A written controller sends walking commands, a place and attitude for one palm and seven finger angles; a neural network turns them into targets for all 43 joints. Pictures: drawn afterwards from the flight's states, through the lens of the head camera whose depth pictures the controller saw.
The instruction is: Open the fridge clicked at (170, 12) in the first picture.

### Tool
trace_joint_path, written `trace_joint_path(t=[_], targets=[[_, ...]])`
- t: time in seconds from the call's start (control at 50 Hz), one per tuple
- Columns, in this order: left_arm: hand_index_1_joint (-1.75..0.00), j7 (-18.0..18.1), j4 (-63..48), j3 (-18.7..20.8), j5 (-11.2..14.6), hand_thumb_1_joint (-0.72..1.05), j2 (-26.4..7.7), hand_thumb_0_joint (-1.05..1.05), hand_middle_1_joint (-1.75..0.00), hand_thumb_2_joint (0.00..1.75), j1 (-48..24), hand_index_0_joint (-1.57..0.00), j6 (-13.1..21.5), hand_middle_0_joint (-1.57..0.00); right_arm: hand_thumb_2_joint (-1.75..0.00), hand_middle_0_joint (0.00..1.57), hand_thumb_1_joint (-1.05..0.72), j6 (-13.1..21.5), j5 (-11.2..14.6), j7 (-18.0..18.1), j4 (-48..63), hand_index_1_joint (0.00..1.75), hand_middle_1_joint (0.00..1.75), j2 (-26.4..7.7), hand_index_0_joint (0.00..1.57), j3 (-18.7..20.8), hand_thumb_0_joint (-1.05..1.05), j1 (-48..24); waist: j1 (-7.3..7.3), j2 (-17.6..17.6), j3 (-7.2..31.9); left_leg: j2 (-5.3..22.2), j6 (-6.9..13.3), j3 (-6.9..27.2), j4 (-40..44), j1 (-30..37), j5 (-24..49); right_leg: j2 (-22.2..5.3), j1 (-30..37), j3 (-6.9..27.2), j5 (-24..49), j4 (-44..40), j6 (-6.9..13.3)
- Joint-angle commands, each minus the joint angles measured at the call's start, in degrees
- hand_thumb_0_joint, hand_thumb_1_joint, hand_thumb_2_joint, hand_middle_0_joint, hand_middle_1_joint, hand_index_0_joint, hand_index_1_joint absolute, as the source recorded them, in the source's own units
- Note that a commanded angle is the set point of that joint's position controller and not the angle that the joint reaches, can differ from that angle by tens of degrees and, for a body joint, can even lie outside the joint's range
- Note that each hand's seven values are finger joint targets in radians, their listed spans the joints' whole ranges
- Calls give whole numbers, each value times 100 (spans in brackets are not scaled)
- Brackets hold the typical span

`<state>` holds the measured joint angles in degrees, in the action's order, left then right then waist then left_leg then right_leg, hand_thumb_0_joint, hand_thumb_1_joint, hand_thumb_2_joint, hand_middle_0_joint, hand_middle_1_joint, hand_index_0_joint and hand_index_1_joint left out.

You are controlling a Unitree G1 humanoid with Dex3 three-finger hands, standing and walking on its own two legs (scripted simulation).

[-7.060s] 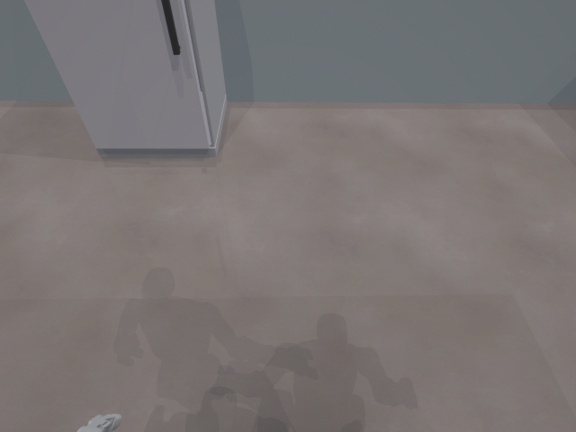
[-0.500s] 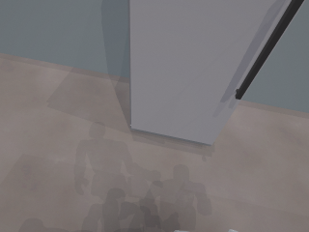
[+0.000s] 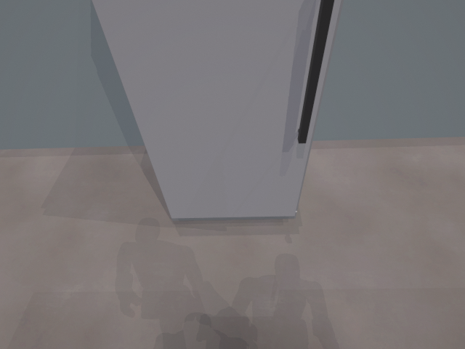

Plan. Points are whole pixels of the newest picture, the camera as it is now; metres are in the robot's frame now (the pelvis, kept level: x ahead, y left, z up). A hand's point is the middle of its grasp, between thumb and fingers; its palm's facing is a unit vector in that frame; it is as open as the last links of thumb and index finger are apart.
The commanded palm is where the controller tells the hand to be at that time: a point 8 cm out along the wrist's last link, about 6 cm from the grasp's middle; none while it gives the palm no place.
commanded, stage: take the last steps up to it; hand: right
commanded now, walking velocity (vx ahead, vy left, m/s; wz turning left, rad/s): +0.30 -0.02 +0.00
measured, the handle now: (312, 70) +0.79 -0.20 +0.09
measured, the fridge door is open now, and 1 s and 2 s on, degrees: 0 0 0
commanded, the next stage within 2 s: come to a stop and stand still in 0.68 s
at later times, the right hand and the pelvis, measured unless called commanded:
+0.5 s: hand (305, 285) +0.30 -0.15 -0.18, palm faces +0.01 +0.99 -0.17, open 7.3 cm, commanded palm none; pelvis +0.18 +0.02 -0.02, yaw +0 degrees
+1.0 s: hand (328, 283) +0.31 -0.20 -0.19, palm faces +0.06 +0.98 -0.17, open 7.3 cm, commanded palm none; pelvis +0.32 -0.03 +0.00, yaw +1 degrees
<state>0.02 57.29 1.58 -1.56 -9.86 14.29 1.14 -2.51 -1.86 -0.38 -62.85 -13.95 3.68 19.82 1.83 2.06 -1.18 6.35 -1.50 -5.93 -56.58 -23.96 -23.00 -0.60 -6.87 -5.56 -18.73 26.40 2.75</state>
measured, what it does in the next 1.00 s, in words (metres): walks ahead: left foot, then right foot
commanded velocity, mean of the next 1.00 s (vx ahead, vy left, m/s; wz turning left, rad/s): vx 0.11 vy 0.03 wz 0.00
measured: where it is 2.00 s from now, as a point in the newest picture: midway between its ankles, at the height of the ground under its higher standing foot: outside the picture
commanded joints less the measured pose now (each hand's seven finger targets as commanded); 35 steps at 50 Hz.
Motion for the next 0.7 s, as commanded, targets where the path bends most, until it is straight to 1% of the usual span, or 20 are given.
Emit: trace_joint_path(t=[0.0, 0.08, 0.16, 0.22, 0.26, 0.28, 0.3, 0.32, 0.34, 0.36, 0.38, 0.4, 0.42, 0.44, 0.46, 0.5, 0.54, 0.58, 0.62, 0.68], targets=[[-30, 130, 103, 113, 84, 90, -771, 0, -30, 90, 666, -20, 182, -20, -90, 20, -90, 301, 20, -53, 528, 30, 30, -122, 20, -35, 0, -515, -222, -744, -595, 88, -79, 231, -673, -1398, 766, -1303, 484, 1189, 1105, -1748, 561], [-30, 180, 360, 103, 107, 90, -626, 0, -30, 90, 1103, -20, 271, -20, -90, 20, -90, 283, 42, -19, 574, 30, 30, -90, 20, -38, 0, -721, -234, -669, -539, 83, -161, 230, -517, -1704, 911, -1378, 989, 1011, 2682, -1581, 672], [-30, 217, 580, 109, 88, 90, -541, 0, -30, 90, 1420, -20, 305, -20, -90, 20, -90, 298, 68, -35, 767, 30, 30, 39, 20, -58, 0, -1280, -339, -720, -772, 62, -103, 159, 193, -1818, 1026, -1430, 1150, 884, 3098, -1542, 714], [-30, 235, 738, 105, 52, 90, -482, 0, -30, 90, 1652, -20, 315, -20, -90, 20, -90, 344, 86, -50, 942, 30, 30, 104, 20, -71, 0, -1715, -470, -718, -902, 4, 43, 118, 862, -1652, 997, -1489, 1184, 921, 3308, -1429, 712], [-30, 245, 791, 117, 26, 90, -511, 0, -30, 90, 1661, -20, 312, -20, -90, 20, -90, 372, 93, -58, 1025, 30, 30, 179, 20, -72, 0, -1844, -464, -778, -928, -94, 172, 42, 1307, -1363, 941, -1488, 1176, 769, 3651, -1266, 669], [-30, 246, 823, 115, 23, 90, -522, 0, -30, 90, 1697, -20, 306, -20, -90, 20, -90, 394, 90, -54, 1032, 30, 30, 201, 20, -74, 0, -1853, -450, -767, -907, -223, 255, -67, 1522, -1072, 875, -1434, 1119, 704, 4135, -1120, 630], [-30, 246, 839, 120, 31, 90, -587, 0, -30, 90, 1643, -20, 299, -20, -90, 20, -90, 420, 96, -41, 1002, 30, 30, 181, 20, -66, 0, -1633, -320, -826, -770, -378, 350, -171, 1720, -630, 766, -1426, 1080, 600, 4875, -841, 600], [-30, 240, 852, 130, 42, 90, -613, 0, -30, 90, 1591, -20, 294, -20, -90, 20, -90, 454, 92, -17, 896, 30, 30, 85, 20, -41, 0, -1204, -126, -672, -554, -548, 438, -248, 1918, 13, 746, -1405, 976, 565, 5528, -354, 543], [-30, 239, 840, 137, 67, 90, -664, 0, -30, 90, 1533, -20, 293, -20, -90, 20, -90, 501, 68, 1, 689, 30, 30, 36, 20, 3, 0, -556, 158, -666, -222, -715, 490, -367, 2239, 858, 1070, -1225, 773, 413, 5773, 344, 395], [-30, 211, 781, 156, 118, 90, -693, 0, -30, 90, 1386, -20, 310, -20, -90, 20, -90, 563, 45, 25, 430, 30, 30, -190, 20, 87, 0, 333, 563, -526, 242, -582, 610, -154, 2500, 2156, 1586, -987, 128, 249, 5258, 1419, 225], [-30, 147, 664, 161, 190, 90, -453, 0, -30, 90, 1461, -20, 342, -20, -90, 20, -90, 638, 7, 98, 212, 30, 30, -711, 20, 213, 0, 1123, 765, 285, 858, 779, 1156, 1550, 2746, 3473, 2234, -375, -1207, -9, 2945, 3171, 4], [-30, 159, 552, 142, 210, 90, -245, 0, -30, 90, 1669, -20, 353, -20, -90, 20, -90, 622, 93, 106, 146, 30, 30, -1095, 20, 275, 0, 1269, 491, 884, 1230, 2110, 1889, 3572, 3514, 3762, 2954, 262, -2162, 112, -1294, 4959, -129], [-30, 138, 430, 175, 200, 90, -324, 0, -30, 90, 1205, -20, 262, -20, -90, 20, -90, 581, 155, 134, 318, 30, 30, -988, 20, 287, 0, 731, 499, 437, 841, 2114, 1930, 3618, 4063, 2889, 1483, -86, -2277, 712, -1171, 5402, -24], [-30, 94, 303, 191, 137, 90, -232, 0, -30, 90, 849, -20, 227, -20, -90, 20, -90, 550, 133, 155, 491, 30, 30, -742, 20, 217, 0, 146, 312, 118, 63, 1878, 1746, 3171, 4311, 1947, 447, -342, -2603, 779, -708, 5444, -12], [-30, 58, 276, 169, 72, 90, -165, 0, -30, 90, 690, -20, 174, -20, -90, 20, -90, 573, 116, 175, 548, 30, 30, -392, 20, 126, 0, -228, 107, -160, -342, 1589, 1496, 2534, 4413, 1175, 318, -550, -2520, 806, -334, 5134, -28], [-30, 32, 362, 123, 14, 90, 6, 0, -30, 90, 1026, -20, 56, -20, -90, 20, -90, 648, 69, 185, 561, 30, 30, -75, 20, 10, 0, -502, -254, 86, -274, 1171, 1186, 1546, 4510, 638, 1055, -638, -2111, 652, -69, 4394, -169], [-30, 17, 405, 117, 4, 90, 111, 0, -30, 90, 1181, -20, -14, -20, -90, 20, -90, 692, 46, 182, 513, 30, 30, -38, 20, 7, 0, -474, -418, 177, -157, 961, 1097, 937, 4408, 462, 1894, -670, -1850, 420, -39, 3622, -327], [-30, -16, 270, 95, 28, 90, 162, 0, -30, 90, 989, -20, -48, -20, -90, 20, -90, 677, 55, 152, 540, 30, 30, -100, 20, 6, 0, -528, -414, 395, -253, 800, 1071, 653, 4485, 268, 1879, -647, -1657, 217, 232, 2847, -416], [-30, -65, 149, 92, 32, 90, 151, 0, -30, 90, 602, -20, 4, -20, -90, 20, -90, 688, 47, 118, 432, 30, 30, -185, 20, 5, 0, -318, -264, 475, -244, 726, 1070, 689, 4401, 590, 2067, -549, -1670, 74, 384, 2152, -446], [-30, -92, -10, 99, 42, 90, -7, 0, -30, 90, 138, -20, 89, -20, -90, 20, -90, 672, 54, 114, 350, 30, 30, -353, 20, 36, 0, -177, -144, 588, -130, 796, 1042, 737, 4164, 1180, 2401, -441, -1652, 50, 489, 1466, -437]])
